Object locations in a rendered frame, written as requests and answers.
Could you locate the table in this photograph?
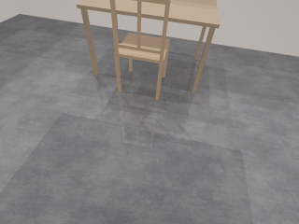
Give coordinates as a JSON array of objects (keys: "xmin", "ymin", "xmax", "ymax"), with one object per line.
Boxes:
[{"xmin": 77, "ymin": 0, "xmax": 220, "ymax": 93}]

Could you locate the chair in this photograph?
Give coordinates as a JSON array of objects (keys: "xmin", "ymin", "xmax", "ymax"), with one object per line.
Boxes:
[{"xmin": 109, "ymin": 0, "xmax": 171, "ymax": 100}]

